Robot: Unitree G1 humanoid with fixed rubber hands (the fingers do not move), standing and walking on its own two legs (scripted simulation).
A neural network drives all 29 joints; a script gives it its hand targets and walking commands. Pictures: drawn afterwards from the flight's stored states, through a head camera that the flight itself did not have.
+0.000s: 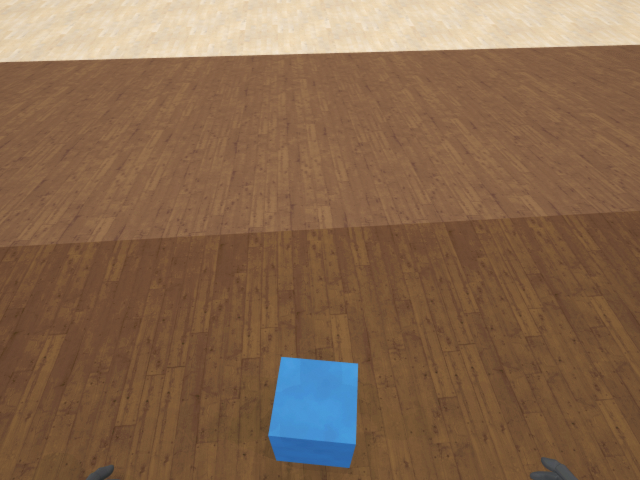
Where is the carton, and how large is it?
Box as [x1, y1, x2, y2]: [268, 357, 357, 467]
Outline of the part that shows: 281,357 268,434 276,460 349,467 355,445 357,364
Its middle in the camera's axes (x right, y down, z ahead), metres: -0.02 +0.48 +1.08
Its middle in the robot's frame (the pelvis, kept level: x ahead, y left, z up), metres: +0.41 +0.02 -0.66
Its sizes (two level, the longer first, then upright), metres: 0.210 0.200 0.250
